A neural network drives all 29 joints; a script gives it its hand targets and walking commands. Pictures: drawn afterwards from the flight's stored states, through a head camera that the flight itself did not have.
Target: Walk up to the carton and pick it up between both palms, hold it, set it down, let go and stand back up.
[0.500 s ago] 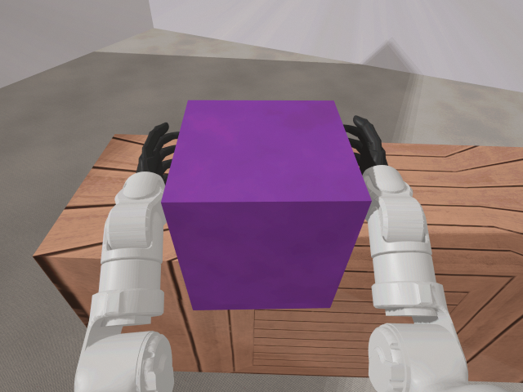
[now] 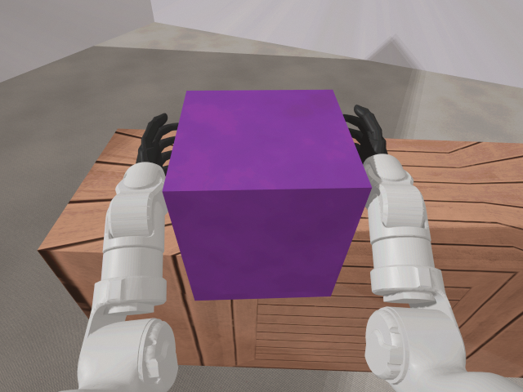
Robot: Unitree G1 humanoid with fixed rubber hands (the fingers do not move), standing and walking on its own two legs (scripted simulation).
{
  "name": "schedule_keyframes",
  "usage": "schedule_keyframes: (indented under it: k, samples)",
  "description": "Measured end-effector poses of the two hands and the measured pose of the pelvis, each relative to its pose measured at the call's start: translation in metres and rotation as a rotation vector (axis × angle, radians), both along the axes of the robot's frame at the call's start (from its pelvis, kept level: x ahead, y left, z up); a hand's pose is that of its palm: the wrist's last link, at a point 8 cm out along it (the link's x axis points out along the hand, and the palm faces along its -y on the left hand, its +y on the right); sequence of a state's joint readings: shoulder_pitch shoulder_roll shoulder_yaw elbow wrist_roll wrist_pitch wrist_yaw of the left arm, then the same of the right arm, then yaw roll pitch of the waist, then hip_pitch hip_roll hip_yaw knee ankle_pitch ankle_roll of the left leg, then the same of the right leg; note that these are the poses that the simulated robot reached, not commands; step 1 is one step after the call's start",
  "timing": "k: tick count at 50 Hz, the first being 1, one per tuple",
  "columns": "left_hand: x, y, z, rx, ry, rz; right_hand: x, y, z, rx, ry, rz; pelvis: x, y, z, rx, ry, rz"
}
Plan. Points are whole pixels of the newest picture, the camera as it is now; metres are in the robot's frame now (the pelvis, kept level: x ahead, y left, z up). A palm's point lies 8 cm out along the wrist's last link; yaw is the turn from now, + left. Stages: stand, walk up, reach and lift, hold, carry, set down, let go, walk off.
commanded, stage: hold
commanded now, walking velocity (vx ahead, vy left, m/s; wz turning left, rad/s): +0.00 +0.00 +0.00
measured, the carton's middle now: (261, 198) +0.38 +0.00 +0.13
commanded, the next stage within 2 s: none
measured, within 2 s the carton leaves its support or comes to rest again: neither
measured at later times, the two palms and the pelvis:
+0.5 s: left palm (158, 170) +0.38 +0.15 +0.19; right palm (377, 164) +0.38 -0.17 +0.20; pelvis +0.01 -0.01 +0.00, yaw +0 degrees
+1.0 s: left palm (153, 171) +0.37 +0.16 +0.19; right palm (373, 163) +0.38 -0.16 +0.20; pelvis +0.00 +0.00 +0.00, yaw +0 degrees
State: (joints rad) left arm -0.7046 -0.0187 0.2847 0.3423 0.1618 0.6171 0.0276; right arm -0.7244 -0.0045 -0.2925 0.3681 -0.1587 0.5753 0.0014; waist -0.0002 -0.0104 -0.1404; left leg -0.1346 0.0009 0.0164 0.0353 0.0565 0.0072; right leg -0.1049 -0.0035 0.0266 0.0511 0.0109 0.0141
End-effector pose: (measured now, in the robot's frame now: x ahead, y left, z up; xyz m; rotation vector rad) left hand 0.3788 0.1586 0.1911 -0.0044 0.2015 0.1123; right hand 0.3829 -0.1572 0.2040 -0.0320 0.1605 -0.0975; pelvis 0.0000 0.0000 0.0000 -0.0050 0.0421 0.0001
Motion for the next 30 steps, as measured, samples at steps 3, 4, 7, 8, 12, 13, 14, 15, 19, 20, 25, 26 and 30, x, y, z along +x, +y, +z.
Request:
schedule_keyframes:
  k: [3, 4, 7, 8, 12, 13, 14, 15, 19, 20, 25, 26, 30]
  samples:
    - [0.0007, -0.0005, 0.0002, 0.002, -0.006, -0.001, 0.0004, -0.0007, -0.0008, 0.0, -0.006, 0.0, 0.0007, -0.0008, 0.0001, 0.0, 0.003, 0.0]
    - [0.0008, -0.0008, 0.0003, 0.002, -0.008, -0.002, 0.0004, -0.001, -0.001, 0.0, -0.008, 0.0, 0.001, -0.0011, 0.0001, 0.0, 0.003, 0.0]
    - [0.0012, -0.0019, 0.0003, 0.006, -0.011, -0.004, 0.0004, -0.0022, -0.0014, -0.002, -0.011, -0.001, 0.0019, -0.0022, 0.0002, 0.0, 0.004, 0.002]
    - [0.0012, -0.0023, 0.0002, 0.007, -0.011, -0.005, 0.0003, -0.0027, -0.0017, -0.002, -0.011, -0.001, 0.0022, -0.0025, 0.0002, 0.0, 0.003, 0.002]
    - [0.0011, -0.0044, -0.0008, 0.01, -0.01, -0.008, -0.0007, -0.0048, -0.0029, -0.005, -0.01, -0.004, 0.0035, -0.0042, 0.0004, 0.0, 0.001, 0.002]
    - [0.001, -0.005, -0.0011, 0.011, -0.01, -0.009, -0.001, -0.0054, -0.0033, -0.005, -0.01, -0.004, 0.0038, -0.0046, 0.0004, 0.0, 0.0, 0.003]
    - [0.0009, -0.0055, -0.0014, 0.011, -0.01, -0.01, -0.0014, -0.0059, -0.0037, -0.006, -0.009, -0.005, 0.004, -0.0051, 0.0004, 0.0, -0.001, 0.003]
    - [0.0007, -0.006, -0.0018, 0.011, -0.009, -0.011, -0.0017, -0.0064, -0.004, -0.006, -0.009, -0.006, 0.0042, -0.0055, 0.0004, 0.0, -0.002, 0.003]
    - [-0.0003, -0.0075, -0.0029, 0.013, -0.009, -0.014, -0.0036, -0.0079, -0.0052, -0.008, -0.008, -0.009, 0.0049, -0.007, 0.0005, 0.0, -0.005, 0.003]
    - [-0.0007, -0.0078, -0.0031, 0.013, -0.009, -0.015, -0.0041, -0.0082, -0.0054, -0.008, -0.007, -0.01, 0.005, -0.0073, 0.0005, 0.0, -0.006, 0.003]
    - [-0.0026, -0.0087, -0.0033, 0.014, -0.008, -0.016, -0.0066, -0.0089, -0.0054, -0.01, -0.007, -0.013, 0.0052, -0.0084, 0.0005, 0.0, -0.01, 0.003]
    - [-0.003, -0.0087, -0.0032, 0.013, -0.008, -0.016, -0.007, -0.0089, -0.0053, -0.01, -0.006, -0.013, 0.0052, -0.0085, 0.0006, 0.0, -0.011, 0.003]
    - [-0.0046, -0.0082, -0.0028, 0.013, -0.007, -0.016, -0.0083, -0.0084, -0.0045, -0.01, -0.005, -0.013, 0.0047, -0.0086, 0.0005, 0.0, -0.014, 0.004]
